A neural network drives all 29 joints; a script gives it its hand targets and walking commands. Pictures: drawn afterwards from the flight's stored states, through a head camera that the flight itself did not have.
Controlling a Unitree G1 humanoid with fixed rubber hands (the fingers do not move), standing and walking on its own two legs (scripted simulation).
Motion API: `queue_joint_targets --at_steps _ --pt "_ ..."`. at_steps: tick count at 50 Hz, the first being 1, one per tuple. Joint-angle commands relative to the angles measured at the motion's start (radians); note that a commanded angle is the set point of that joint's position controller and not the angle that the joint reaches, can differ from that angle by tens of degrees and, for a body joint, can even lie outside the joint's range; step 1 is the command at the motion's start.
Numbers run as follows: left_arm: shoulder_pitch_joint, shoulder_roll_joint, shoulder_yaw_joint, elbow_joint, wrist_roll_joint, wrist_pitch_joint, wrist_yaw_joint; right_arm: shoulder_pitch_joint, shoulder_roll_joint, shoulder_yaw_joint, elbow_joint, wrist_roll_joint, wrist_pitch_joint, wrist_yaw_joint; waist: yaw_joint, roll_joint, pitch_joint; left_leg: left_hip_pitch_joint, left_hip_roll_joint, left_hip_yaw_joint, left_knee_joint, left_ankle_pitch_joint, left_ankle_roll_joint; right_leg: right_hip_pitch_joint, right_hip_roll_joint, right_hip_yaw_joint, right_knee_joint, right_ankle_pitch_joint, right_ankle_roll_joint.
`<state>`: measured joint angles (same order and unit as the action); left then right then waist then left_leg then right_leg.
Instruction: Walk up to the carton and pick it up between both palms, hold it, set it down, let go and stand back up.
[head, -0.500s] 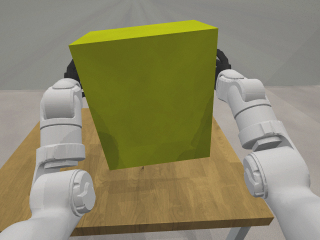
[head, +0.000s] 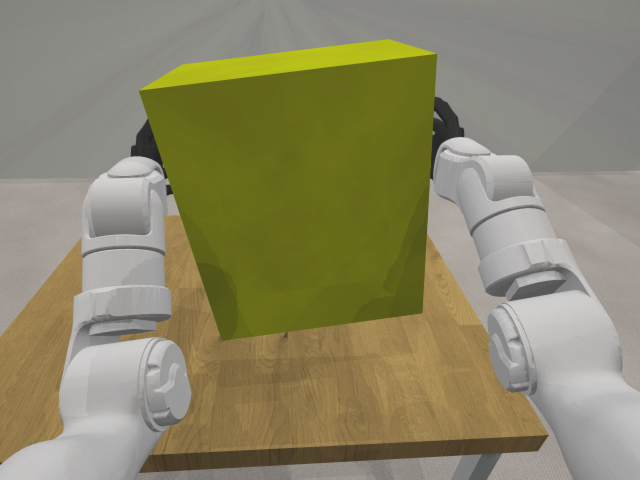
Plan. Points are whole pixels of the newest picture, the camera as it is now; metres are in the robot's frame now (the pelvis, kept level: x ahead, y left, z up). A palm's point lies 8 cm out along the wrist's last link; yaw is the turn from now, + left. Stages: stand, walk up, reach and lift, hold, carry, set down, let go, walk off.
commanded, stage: hold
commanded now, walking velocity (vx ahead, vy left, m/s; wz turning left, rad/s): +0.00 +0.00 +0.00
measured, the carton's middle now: (304, 191) +0.38 +0.01 +0.27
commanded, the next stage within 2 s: none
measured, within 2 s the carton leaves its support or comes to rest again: neither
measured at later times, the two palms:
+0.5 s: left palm (145, 173) +0.36 +0.18 +0.29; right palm (445, 154) +0.37 -0.16 +0.32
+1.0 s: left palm (147, 170) +0.37 +0.18 +0.30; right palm (444, 154) +0.37 -0.16 +0.32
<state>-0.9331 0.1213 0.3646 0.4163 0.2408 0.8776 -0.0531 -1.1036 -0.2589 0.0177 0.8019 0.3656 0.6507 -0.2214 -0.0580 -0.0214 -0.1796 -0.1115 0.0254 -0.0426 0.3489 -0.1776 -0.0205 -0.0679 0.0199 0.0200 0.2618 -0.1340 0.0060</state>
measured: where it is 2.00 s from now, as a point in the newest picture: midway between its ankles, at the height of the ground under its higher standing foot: outside the picture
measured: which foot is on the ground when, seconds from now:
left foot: down 0.00-1.00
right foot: down 0.00-1.00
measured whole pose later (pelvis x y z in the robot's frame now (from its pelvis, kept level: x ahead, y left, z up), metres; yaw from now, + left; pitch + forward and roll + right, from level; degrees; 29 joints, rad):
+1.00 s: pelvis +0.00 +0.00 +0.00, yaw +0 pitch -3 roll -1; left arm -0.94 0.13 0.36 0.43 0.23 0.87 -0.05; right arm -1.11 -0.27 0.04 0.81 0.38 0.65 -0.22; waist -0.06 -0.02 -0.19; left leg -0.12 0.03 -0.05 0.35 -0.18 -0.02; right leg -0.07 0.03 0.03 0.26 -0.13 0.00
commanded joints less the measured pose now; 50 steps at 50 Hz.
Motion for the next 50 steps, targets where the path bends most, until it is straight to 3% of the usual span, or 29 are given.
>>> queue_joint_targets --at_steps 1,3,5,7,10,12,14,15,17,20,22,23,25,26,27,28,31,33,34,35,36,40,41,43,45,49,50 --pt "-0.781 -0.532 -0.349 -0.167 -0.209 -0.084 -0.152 -0.744 0.637 0.154 -0.296 0.159 -0.036 0.166 0.004 0.061 -0.299 0.018 -0.066 0.039 -0.060 0.157 -0.008 0.099 0.058 -0.002 -0.017 0.127 0.011" --pt "-0.751 -0.526 -0.380 -0.178 -0.229 -0.084 -0.146 -0.723 0.633 0.186 -0.327 0.186 -0.038 0.163 0.001 0.064 -0.335 0.042 -0.070 0.041 -0.029 0.249 -0.021 0.140 0.059 0.001 -0.001 0.221 0.010" --pt "-0.745 -0.496 -0.318 -0.144 -0.200 -0.072 -0.149 -0.729 0.631 0.192 -0.300 0.193 -0.031 0.162 0.008 0.030 -0.295 0.039 -0.075 0.043 -0.041 0.215 -0.008 0.126 0.061 -0.006 -0.010 0.184 0.019" --pt "-0.765 -0.497 -0.347 -0.171 -0.209 -0.076 -0.154 -0.699 0.633 0.178 -0.269 0.177 -0.024 0.164 -0.007 0.040 -0.282 0.055 -0.073 0.042 -0.043 0.224 -0.016 0.109 0.056 -0.003 -0.016 0.192 0.020" --pt "-0.751 -0.512 -0.366 -0.211 -0.220 -0.073 -0.152 -0.732 0.639 0.198 -0.363 0.202 -0.036 0.150 -0.004 0.053 -0.332 0.075 -0.083 0.042 -0.018 0.291 -0.022 0.137 0.063 -0.001 -0.002 0.253 0.022" --pt "-0.724 -0.489 -0.338 -0.154 -0.215 -0.068 -0.156 -0.717 0.635 0.193 -0.326 0.188 -0.019 0.148 0.005 0.029 -0.262 0.041 -0.076 0.041 -0.037 0.236 -0.004 0.119 0.054 0.001 -0.011 0.203 0.020" --pt "-0.724 -0.519 -0.357 -0.159 -0.206 -0.062 -0.166 -0.710 0.615 0.168 -0.323 0.178 -0.022 0.153 -0.020 0.053 -0.245 0.036 -0.070 0.035 -0.052 0.186 -0.012 0.101 0.054 -0.004 -0.020 0.155 0.014" --pt "-0.718 -0.523 -0.341 -0.139 -0.201 -0.062 -0.166 -0.712 0.611 0.170 -0.289 0.176 -0.018 0.160 -0.003 0.059 -0.226 0.021 -0.066 0.038 -0.060 0.180 -0.016 0.089 0.058 -0.005 -0.019 0.145 0.012" --pt "-0.765 -0.538 -0.386 -0.176 -0.229 -0.074 -0.163 -0.743 0.627 0.162 -0.320 0.177 -0.029 0.164 -0.014 0.065 -0.273 0.022 -0.064 0.034 -0.052 0.188 -0.022 0.104 0.057 0.003 -0.018 0.152 0.005" --pt "-0.755 -0.518 -0.363 -0.124 -0.228 -0.076 -0.154 -0.758 0.616 0.159 -0.315 0.168 -0.032 0.162 -0.013 0.040 -0.300 0.025 -0.067 0.037 -0.050 0.175 -0.015 0.098 0.058 0.002 -0.018 0.147 0.002" --pt "-0.770 -0.551 -0.388 -0.171 -0.240 -0.085 -0.151 -0.739 0.629 0.155 -0.319 0.172 -0.037 0.163 -0.017 0.077 -0.315 0.028 -0.064 0.034 -0.047 0.197 -0.018 0.103 0.058 0.004 -0.015 0.159 0.004" --pt "-0.759 -0.527 -0.357 -0.166 -0.221 -0.080 -0.148 -0.742 0.622 0.172 -0.306 0.179 -0.033 0.167 -0.001 0.063 -0.305 0.033 -0.065 0.034 -0.043 0.208 -0.018 0.118 0.062 -0.006 -0.008 0.166 0.010" --pt "-0.788 -0.530 -0.349 -0.137 -0.210 -0.079 -0.154 -0.710 0.612 0.137 -0.215 0.159 -0.026 0.172 -0.015 0.077 -0.232 0.002 -0.060 0.038 -0.060 0.146 -0.020 0.082 0.057 -0.001 -0.022 0.105 0.002" --pt "-0.794 -0.538 -0.359 -0.145 -0.219 -0.084 -0.151 -0.744 0.631 0.155 -0.265 0.165 -0.036 0.175 -0.004 0.075 -0.290 0.001 -0.059 0.038 -0.058 0.147 -0.017 0.102 0.060 -0.005 -0.016 0.111 0.001" --pt "-0.768 -0.533 -0.353 -0.101 -0.217 -0.081 -0.152 -0.742 0.604 0.141 -0.244 0.156 -0.035 0.174 -0.007 0.075 -0.249 -0.017 -0.059 0.035 -0.063 0.115 -0.014 0.080 0.052 -0.002 -0.025 0.085 0.004" --pt "-0.770 -0.526 -0.322 -0.076 -0.204 -0.079 -0.153 -0.769 0.617 0.137 -0.252 0.147 -0.038 0.175 0.010 0.035 -0.247 -0.012 -0.060 0.039 -0.072 0.103 -0.005 0.088 0.054 0.001 -0.027 0.071 0.006" --pt "-0.801 -0.530 -0.332 -0.095 -0.217 -0.090 -0.145 -0.774 0.616 0.135 -0.252 0.160 -0.048 0.181 0.002 0.059 -0.284 -0.013 -0.062 0.040 -0.069 0.115 -0.009 0.086 0.055 -0.002 -0.018 0.093 0.004" --pt "-0.802 -0.517 -0.371 -0.170 -0.244 -0.097 -0.139 -0.738 0.634 0.167 -0.284 0.191 -0.046 0.171 -0.012 0.067 -0.365 0.055 -0.070 0.036 -0.027 0.240 -0.018 0.114 0.058 0.004 -0.006 0.210 0.010" --pt "-0.793 -0.531 -0.339 -0.142 -0.222 -0.088 -0.139 -0.737 0.613 0.152 -0.252 0.187 -0.036 0.167 -0.001 0.075 -0.298 0.041 -0.068 0.039 -0.032 0.234 -0.025 0.087 0.061 -0.002 -0.009 0.183 0.008" --pt "-0.755 -0.507 -0.335 -0.134 -0.222 -0.084 -0.142 -0.746 0.620 0.181 -0.300 0.192 -0.044 0.164 0.003 0.056 -0.339 0.059 -0.069 0.042 -0.026 0.252 -0.014 0.119 0.061 -0.002 -0.012 0.207 0.008" --pt "-0.749 -0.502 -0.321 -0.115 -0.207 -0.078 -0.145 -0.732 0.613 0.162 -0.249 0.187 -0.034 0.162 0.007 0.057 -0.274 0.032 -0.069 0.043 -0.031 0.218 -0.008 0.097 0.057 0.002 -0.013 0.175 0.009" --pt "-0.741 -0.528 -0.341 -0.085 -0.213 -0.072 -0.155 -0.753 0.604 0.155 -0.283 0.178 -0.036 0.160 -0.012 0.052 -0.265 0.017 -0.068 0.034 -0.044 0.166 -0.015 0.090 0.057 -0.007 -0.019 0.136 0.011" --pt "-0.770 -0.506 -0.339 -0.109 -0.224 -0.078 -0.153 -0.767 0.612 0.164 -0.289 0.188 -0.039 0.164 0.001 0.048 -0.295 0.026 -0.068 0.036 -0.038 0.193 -0.012 0.095 0.052 0.002 -0.013 0.165 0.013" --pt "-0.765 -0.532 -0.365 -0.127 -0.232 -0.080 -0.149 -0.768 0.616 0.162 -0.300 0.186 -0.039 0.160 -0.007 0.065 -0.294 0.035 -0.071 0.036 -0.034 0.220 -0.021 0.094 0.057 0.001 -0.013 0.182 0.013" --pt "-0.782 -0.522 -0.339 -0.120 -0.225 -0.083 -0.146 -0.756 0.626 0.167 -0.301 0.184 -0.030 0.161 0.004 0.035 -0.282 0.021 -0.072 0.031 -0.038 0.202 -0.013 0.098 0.057 -0.001 -0.018 0.176 0.018" --pt "-0.766 -0.529 -0.350 -0.146 -0.224 -0.083 -0.149 -0.739 0.616 0.167 -0.296 0.185 -0.034 0.159 -0.014 0.060 -0.282 0.042 -0.070 0.039 -0.032 0.213 -0.024 0.100 0.061 -0.006 -0.019 0.170 0.010" --pt "-0.772 -0.508 -0.337 -0.139 -0.216 -0.083 -0.151 -0.767 0.636 0.173 -0.330 0.186 -0.037 0.156 0.008 0.040 -0.298 0.042 -0.073 0.041 -0.031 0.218 -0.009 0.107 0.058 0.000 -0.019 0.172 0.013"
